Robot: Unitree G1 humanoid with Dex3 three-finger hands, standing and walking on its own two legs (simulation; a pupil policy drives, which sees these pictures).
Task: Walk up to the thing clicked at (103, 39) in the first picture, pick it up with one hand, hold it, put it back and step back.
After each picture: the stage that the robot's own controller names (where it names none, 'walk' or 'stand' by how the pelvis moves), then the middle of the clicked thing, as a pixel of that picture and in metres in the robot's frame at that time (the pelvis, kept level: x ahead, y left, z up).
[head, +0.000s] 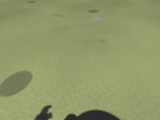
stand; (103, 40) +1.92 -0.29 -0.72
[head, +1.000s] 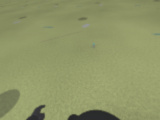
walk; (93, 45) +1.80 +0.08 -0.69
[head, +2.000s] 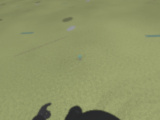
walk; (79, 57) +1.20 +0.33 -0.71
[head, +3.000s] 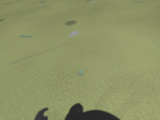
walk; (80, 73) +0.82 +0.25 -0.71
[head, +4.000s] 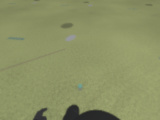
walk; (80, 87) +0.58 +0.15 -0.71
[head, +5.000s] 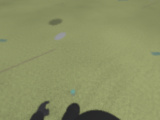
walk; (73, 92) +0.41 +0.23 -0.71
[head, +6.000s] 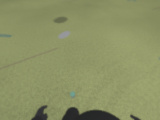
stand; (72, 95) +0.37 +0.20 -0.70
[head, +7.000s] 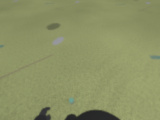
stand; (71, 101) +0.33 +0.22 -0.72
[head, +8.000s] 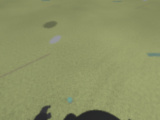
stand; (70, 100) +0.32 +0.23 -0.72
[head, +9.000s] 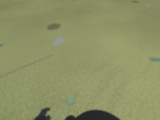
stand; (70, 102) +0.33 +0.21 -0.73
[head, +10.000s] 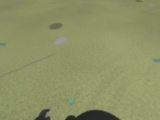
stand; (71, 101) +0.33 +0.21 -0.73
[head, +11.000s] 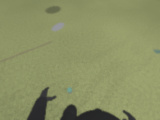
go down; (69, 90) +0.36 +0.20 -0.69
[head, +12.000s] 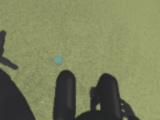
go down; (58, 61) +0.42 +0.24 -0.28
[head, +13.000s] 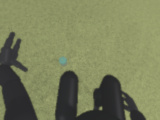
close in; (63, 62) +0.42 +0.23 -0.30
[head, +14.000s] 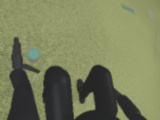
close in; (33, 56) +0.41 +0.27 -0.22
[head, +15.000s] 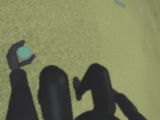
close; (24, 55) +0.41 +0.28 -0.22
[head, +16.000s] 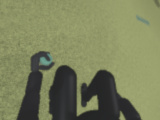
lift; (45, 60) +0.35 +0.27 -0.17
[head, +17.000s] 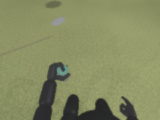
lift; (63, 73) +0.32 +0.19 +0.01
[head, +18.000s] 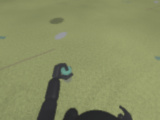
hold; (66, 74) +0.33 +0.17 +0.01
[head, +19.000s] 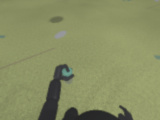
hold; (68, 75) +0.33 +0.17 -0.01
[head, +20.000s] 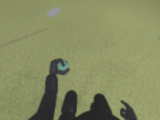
crouch; (63, 69) +0.37 +0.19 -0.06
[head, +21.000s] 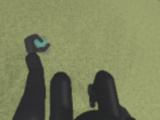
lower; (43, 46) +0.49 +0.27 -0.09
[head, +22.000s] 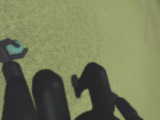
lower; (16, 51) +0.44 +0.29 -0.23
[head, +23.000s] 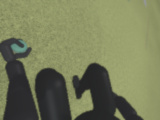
lower; (20, 50) +0.43 +0.29 -0.23
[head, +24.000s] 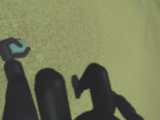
lower; (19, 49) +0.43 +0.29 -0.23
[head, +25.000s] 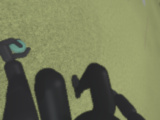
lower; (19, 50) +0.43 +0.29 -0.23
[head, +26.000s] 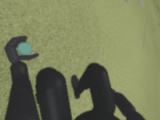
open; (24, 51) +0.42 +0.27 -0.23
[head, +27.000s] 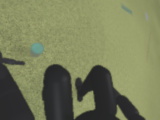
stand; (36, 50) +0.42 +0.26 -0.23
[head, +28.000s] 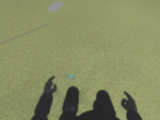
stand; (71, 77) +0.41 +0.19 -0.53
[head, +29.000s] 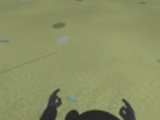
stand; (73, 99) +0.38 +0.18 -0.66
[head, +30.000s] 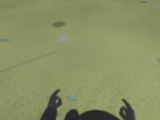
stand; (73, 98) +0.38 +0.19 -0.67
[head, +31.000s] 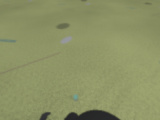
stand; (75, 98) +0.39 +0.17 -0.72
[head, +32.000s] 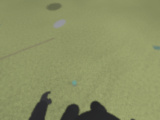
walk; (74, 83) +0.45 +0.15 -0.70
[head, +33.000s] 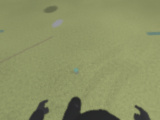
walk; (76, 71) +0.65 +0.22 -0.69
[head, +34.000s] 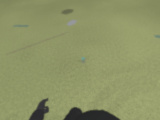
stand; (83, 60) +0.98 +0.20 -0.70
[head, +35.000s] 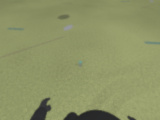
stand; (80, 63) +0.99 +0.19 -0.71
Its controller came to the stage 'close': yes
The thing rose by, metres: 0.72
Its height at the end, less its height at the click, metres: +0.00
